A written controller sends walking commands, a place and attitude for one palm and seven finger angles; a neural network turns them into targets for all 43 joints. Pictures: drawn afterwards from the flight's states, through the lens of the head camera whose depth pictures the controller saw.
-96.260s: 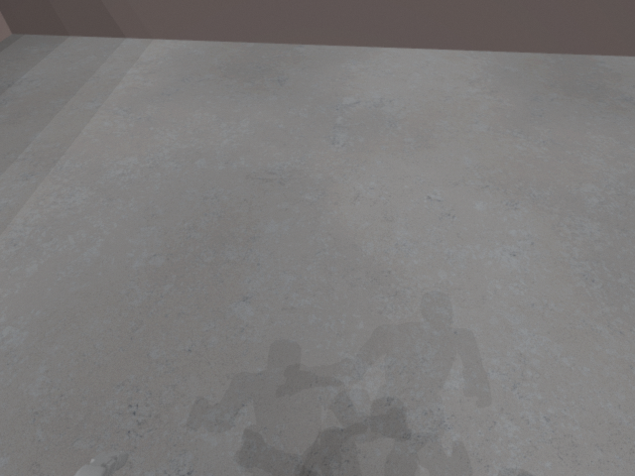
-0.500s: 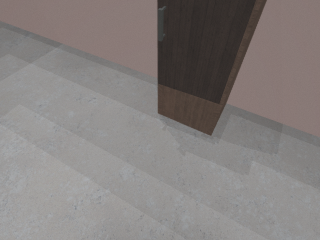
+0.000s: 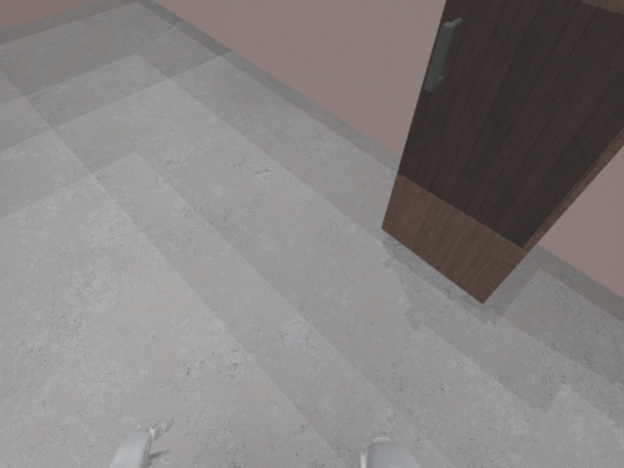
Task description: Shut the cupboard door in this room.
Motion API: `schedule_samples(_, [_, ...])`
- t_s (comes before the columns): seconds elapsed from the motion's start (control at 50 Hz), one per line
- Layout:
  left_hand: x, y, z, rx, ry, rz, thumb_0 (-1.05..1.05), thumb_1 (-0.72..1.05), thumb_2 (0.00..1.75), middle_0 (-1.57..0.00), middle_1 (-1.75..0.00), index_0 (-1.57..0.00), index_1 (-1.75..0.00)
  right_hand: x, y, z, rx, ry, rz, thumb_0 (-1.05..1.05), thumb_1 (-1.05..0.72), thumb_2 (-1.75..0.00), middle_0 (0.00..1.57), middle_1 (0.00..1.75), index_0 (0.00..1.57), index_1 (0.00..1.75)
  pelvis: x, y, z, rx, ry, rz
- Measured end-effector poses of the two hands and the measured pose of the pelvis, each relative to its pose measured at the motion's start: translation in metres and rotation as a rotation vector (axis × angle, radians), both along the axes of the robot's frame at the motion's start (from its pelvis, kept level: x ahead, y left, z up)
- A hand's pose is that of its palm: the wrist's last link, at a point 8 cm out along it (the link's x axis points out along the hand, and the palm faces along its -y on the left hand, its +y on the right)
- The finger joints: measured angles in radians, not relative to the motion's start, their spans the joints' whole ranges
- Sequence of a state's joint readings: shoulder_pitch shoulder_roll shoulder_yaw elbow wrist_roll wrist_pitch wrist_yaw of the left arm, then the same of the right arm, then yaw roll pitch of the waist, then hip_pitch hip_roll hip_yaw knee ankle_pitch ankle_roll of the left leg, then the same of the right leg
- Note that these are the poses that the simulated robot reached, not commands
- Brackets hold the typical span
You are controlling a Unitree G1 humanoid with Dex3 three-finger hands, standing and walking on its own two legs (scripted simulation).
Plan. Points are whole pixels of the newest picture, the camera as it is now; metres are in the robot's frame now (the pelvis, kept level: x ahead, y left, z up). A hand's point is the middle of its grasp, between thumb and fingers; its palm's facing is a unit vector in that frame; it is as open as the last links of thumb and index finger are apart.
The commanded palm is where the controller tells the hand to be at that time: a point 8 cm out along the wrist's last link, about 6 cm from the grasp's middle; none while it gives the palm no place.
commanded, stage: walk to a spot facing it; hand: left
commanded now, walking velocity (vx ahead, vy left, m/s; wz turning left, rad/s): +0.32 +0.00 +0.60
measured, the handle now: (443, 55) +0.94 -0.30 +0.02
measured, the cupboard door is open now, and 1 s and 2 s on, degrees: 3 3 3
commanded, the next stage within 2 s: turn to face it in 0.60 s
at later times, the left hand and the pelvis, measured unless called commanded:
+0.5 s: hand out of the picture +0.06 +0.13 -0.17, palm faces +0.39 -0.89 -0.23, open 7.4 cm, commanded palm none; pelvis +0.18 -0.03 -0.01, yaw +21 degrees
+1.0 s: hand (183, 365) +0.29 +0.22 -0.17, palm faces +0.40 -0.89 -0.22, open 7.4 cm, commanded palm none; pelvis +0.29 +0.01 -0.01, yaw +22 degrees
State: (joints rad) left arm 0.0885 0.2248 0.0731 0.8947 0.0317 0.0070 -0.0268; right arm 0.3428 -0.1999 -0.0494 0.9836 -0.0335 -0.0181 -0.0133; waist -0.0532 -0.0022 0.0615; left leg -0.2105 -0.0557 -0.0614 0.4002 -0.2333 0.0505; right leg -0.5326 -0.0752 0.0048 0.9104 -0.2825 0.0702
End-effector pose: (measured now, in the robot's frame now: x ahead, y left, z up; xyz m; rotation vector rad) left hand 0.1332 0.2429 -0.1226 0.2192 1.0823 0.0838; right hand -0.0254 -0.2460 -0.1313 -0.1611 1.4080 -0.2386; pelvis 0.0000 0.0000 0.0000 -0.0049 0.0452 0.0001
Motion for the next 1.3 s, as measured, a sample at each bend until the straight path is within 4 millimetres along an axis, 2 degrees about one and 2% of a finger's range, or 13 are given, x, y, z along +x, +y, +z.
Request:
schedule_samples(0.14, [0.039, -0.026, 0.003, 0.043, -0.074, 0.062, 0.01, 0.91, 0.9, -0.2, -0.29, -0.2, -0.3, 0.071, -0.041, -0.028, 0.043, 0.012, 0.072, 0.01, -0.91, -0.9, 0.2, 0.3, 0.2, 0.3, 0.052, -0.039, -0.016, 0.022, -0.006, 0.084])
schedule_samples(0.22, [0.019, -0.035, 0.005, 0.056, -0.015, 0.179, 0.01, 0.91, 0.9, -0.2, -0.29, -0.2, -0.3, 0.143, -0.057, -0.027, 0.041, -0.02, 0.171, 0.01, -0.91, -0.9, 0.2, 0.3, 0.2, 0.3, 0.08, -0.048, -0.01, 0.023, -0.02, 0.156])
schedule_samples(0.3, [-0.016, -0.045, 0.004, 0.044, 0.11, 0.295, 0.01, 0.91, 0.9, -0.2, -0.29, -0.2, -0.3, 0.229, -0.057, -0.015, 0.042, -0.106, 0.266, 0.01, -0.91, -0.9, 0.2, 0.3, 0.2, 0.3, 0.111, -0.051, -0.001, 0.036, -0.017, 0.219])
schedule_samples(0.38, [-0.052, -0.059, -0.002, 0.012, 0.239, 0.403, 0.01, 0.91, 0.9, -0.2, -0.29, -0.2, -0.3, 0.314, -0.038, -0.006, 0.045, -0.174, 0.377, 0.01, -0.92, -0.9, 0.2, 0.3, 0.2, 0.3, 0.139, -0.049, 0.0, 0.039, -0.02, 0.284])
schedule_samples(0.46, [-0.081, -0.071, -0.011, -0.037, 0.36, 0.502, 0.01, 0.91, 0.9, -0.2, -0.29, -0.2, -0.3, 0.392, 0.003, -0.002, 0.056, -0.234, 0.506, 0.01, -0.92, -0.9, 0.2, 0.3, 0.19, 0.3, 0.164, -0.038, -0.005, 0.031, -0.024, 0.34])
schedule_samples(0.58, [-0.092, -0.059, -0.039, -0.1, 0.467, 0.608, 0.01, 0.91, 0.9, -0.2, -0.3, -0.2, -0.3, 0.479, 0.076, -0.008, 0.062, -0.366, 0.657, 0.01, -0.91, -0.9, 0.2, 0.3, 0.2, 0.3, 0.203, -0.003, -0.031, -0.003, -0.031, 0.409])
schedule_samples(0.64, [-0.065, -0.034, -0.045, -0.079, 0.415, 0.635, 0.01, 0.91, 0.9, -0.2, -0.3, -0.2, -0.3, 0.49, 0.093, -0.005, 0.057, -0.357, 0.691, 0.0, -0.91, -0.9, 0.2, 0.3, 0.2, 0.3, 0.213, 0.005, -0.03, 0.002, -0.043, 0.433])
schedule_samples(0.8, [0.048, 0.029, -0.023, -0.011, 0.122, 0.602, 0.01, 0.91, 0.9, -0.19, -0.29, -0.2, -0.3, 0.48, 0.101, 0.004, 0.053, -0.263, 0.673, 0.0, -0.91, -0.9, 0.2, 0.3, 0.2, 0.3, 0.241, 0.014, -0.009, -0.008, -0.036, 0.482])
schedule_samples(0.88, [0.089, 0.034, -0.014, -0.002, 0.075, 0.564, 0.01, 0.91, 0.9, -0.19, -0.29, -0.2, -0.3, 0.47, 0.096, 0.003, 0.068, -0.23, 0.616, 0.01, -0.91, -0.9, 0.2, 0.3, 0.2, 0.3, 0.26, 0.015, -0.004, -0.002, -0.039, 0.466])
schedule_samples(0.96, [0.119, 0.023, -0.013, -0.015, 0.092, 0.511, 0.0, 0.91, 0.9, -0.19, -0.29, -0.2, -0.3, 0.464, 0.079, -0.006, 0.073, -0.195, 0.534, 0.0, -0.92, -0.9, 0.2, 0.3, 0.2, 0.3, 0.281, 0.013, -0.005, 0.013, -0.039, 0.42])
schedule_samples(1.06, [0.143, 0.001, -0.02, -0.02, 0.145, 0.443, 0.01, 0.91, 0.9, -0.19, -0.29, -0.2, -0.3, 0.456, 0.049, -0.028, 0.077, -0.132, 0.416, 0.0, -0.92, -0.9, 0.2, 0.3, 0.2, 0.3, 0.302, 0.005, -0.015, 0.019, -0.032, 0.34])
schedule_samples(1.12, [0.148, -0.008, -0.018, -0.024, 0.178, 0.427, 0.01, 0.91, 0.9, -0.2, -0.29, -0.2, -0.3, 0.451, 0.034, -0.027, 0.054, -0.087, 0.379, 0.0, -0.92, -0.9, 0.2, 0.3, 0.2, 0.3, 0.307, 0.003, -0.012, 0.018, -0.028, 0.324])
schedule_samples(1.3, [0.148, 0.01, -0.018, -0.017, 0.233, 0.407, 0.01, 0.91, 0.9, -0.2, -0.3, -0.2, -0.3, 0.46, 0.028, -0.008, -0.003, -0.111, 0.324, 0.01, -0.91, -0.9, 0.2, 0.3, 0.2, 0.3, 0.313, 0.012, -0.004, 0.021, -0.026, 0.247])
